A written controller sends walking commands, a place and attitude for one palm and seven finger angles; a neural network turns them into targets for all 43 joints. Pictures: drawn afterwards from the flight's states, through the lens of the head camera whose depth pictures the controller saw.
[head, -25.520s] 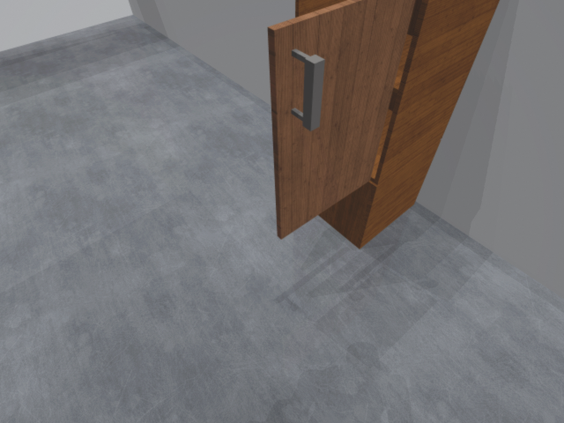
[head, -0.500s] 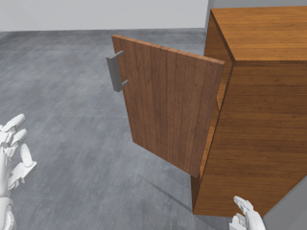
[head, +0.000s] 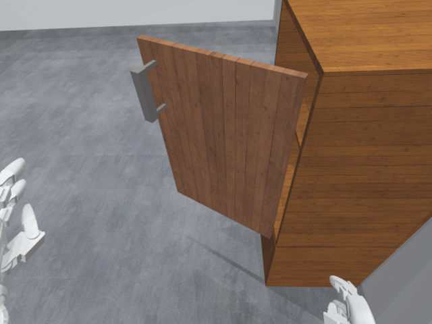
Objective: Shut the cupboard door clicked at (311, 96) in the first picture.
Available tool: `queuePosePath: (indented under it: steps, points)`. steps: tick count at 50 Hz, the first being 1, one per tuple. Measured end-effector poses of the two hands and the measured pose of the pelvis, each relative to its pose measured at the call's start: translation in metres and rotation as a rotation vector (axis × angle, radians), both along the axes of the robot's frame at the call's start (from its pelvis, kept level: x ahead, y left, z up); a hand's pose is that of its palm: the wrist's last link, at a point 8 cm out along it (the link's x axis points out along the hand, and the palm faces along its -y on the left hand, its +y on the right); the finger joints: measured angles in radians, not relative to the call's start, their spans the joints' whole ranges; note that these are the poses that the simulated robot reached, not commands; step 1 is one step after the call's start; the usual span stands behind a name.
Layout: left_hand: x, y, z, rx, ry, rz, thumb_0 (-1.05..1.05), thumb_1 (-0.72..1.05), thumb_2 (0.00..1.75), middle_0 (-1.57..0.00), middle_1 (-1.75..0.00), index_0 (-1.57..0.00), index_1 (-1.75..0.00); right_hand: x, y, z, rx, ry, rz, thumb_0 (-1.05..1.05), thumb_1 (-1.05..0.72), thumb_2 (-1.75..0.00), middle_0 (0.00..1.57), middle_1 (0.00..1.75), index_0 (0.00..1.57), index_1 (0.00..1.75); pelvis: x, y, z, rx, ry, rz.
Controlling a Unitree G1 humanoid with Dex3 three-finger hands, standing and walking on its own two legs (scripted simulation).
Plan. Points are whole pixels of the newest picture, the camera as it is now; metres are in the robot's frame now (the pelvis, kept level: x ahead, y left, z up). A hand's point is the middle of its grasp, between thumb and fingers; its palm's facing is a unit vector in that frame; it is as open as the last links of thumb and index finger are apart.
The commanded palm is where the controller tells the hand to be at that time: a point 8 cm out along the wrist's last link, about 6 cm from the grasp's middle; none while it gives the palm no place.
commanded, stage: step back with the hand held close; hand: left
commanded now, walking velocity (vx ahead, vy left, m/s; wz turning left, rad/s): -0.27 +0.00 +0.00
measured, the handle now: (151, 91) +0.60 +0.21 +0.13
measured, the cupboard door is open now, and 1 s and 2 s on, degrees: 60 60 60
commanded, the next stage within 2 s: stop stepping back and stand still in 1.24 s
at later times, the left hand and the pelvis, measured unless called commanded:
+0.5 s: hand out of the picture +0.13 +0.29 +0.14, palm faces +0.43 -0.78 -0.45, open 7.4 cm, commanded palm +0.07 +0.32 +0.17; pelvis -0.07 +0.02 -0.01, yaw +0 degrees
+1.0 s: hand out of the picture +0.08 +0.30 +0.16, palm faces +0.47 -0.76 -0.45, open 7.4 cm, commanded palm +0.01 +0.34 +0.17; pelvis -0.11 +0.03 -0.02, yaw +4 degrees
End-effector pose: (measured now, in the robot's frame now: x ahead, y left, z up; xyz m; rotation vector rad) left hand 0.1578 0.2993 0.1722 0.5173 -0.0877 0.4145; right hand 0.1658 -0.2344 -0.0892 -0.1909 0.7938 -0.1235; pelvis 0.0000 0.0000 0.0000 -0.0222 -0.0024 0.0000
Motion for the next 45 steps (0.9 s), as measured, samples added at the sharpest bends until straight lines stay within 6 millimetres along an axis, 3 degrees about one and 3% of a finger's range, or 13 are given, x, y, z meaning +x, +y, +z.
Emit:
queuePosePath:
  steps: [5,11,16,25,30,37,45]
  points:
    - [-0.002,-0.001,-0.006,0.01,0.041,-0.055,0.02,0.89,0.9,-0.21,-0.3,-0.21,-0.31,-0.01,-0.006,0.003,-0.033,0.022,-0.053,0.01,-0.9,-0.9,0.2,0.3,0.2,0.3,-0.007,0.007,-0.002,0.004,0.017,-0.008]
    - [-0.015,0.009,0.008,0.069,-0.02,-0.086,0.02,0.89,0.9,-0.21,-0.3,-0.21,-0.31,-0.023,-0.003,0.013,-0.054,-0.002,-0.078,0.01,-0.9,-0.9,0.2,0.3,0.2,0.3,-0.022,0.013,-0.004,0.006,0.014,-0.017]
    - [-0.033,0.019,0.009,0.072,-0.067,-0.071,0.02,0.89,0.9,-0.21,-0.3,-0.21,-0.31,-0.039,0.005,0.018,-0.058,-0.038,-0.072,0.01,-0.9,-0.9,0.2,0.3,0.2,0.3,-0.039,0.017,-0.007,0.001,0.009,-0.019]
    - [-0.072,0.028,-0.011,0.036,-0.106,-0.027,0.02,0.89,0.9,-0.21,-0.3,-0.21,-0.31,-0.078,0.013,0.01,-0.087,-0.027,-0.037,0.01,-0.9,-0.9,0.2,0.3,0.21,0.3,-0.069,0.022,-0.014,-0.022,0.005,0.007]
    - [-0.09,0.03,-0.006,0.067,-0.169,-0.022,0.02,0.89,0.9,-0.21,-0.3,-0.21,-0.31,-0.097,0.016,0.003,-0.107,0.004,-0.004,0.01,-0.9,-0.9,0.2,0.3,0.21,0.3,-0.081,0.021,-0.018,-0.027,0.001,0.051]
    - [-0.113,0.035,0.005,0.137,-0.217,-0.01,0.02,0.89,0.9,-0.21,-0.3,-0.21,-0.31,-0.105,0.02,-0.005,-0.093,-0.008,0.017,0.01,-0.9,-0.9,0.2,0.3,0.21,0.3,-0.092,0.022,-0.024,-0.027,-0.007,0.047]
    - [-0.113,0.034,-0.002,0.076,-0.258,-0.045,0.02,0.89,0.9,-0.21,-0.3,-0.21,-0.31,-0.112,0.027,0.001,-0.107,-0.022,0.02,0.01,-0.9,-0.9,0.2,0.3,0.21,0.3,-0.107,0.029,-0.023,-0.031,0.005,0.045]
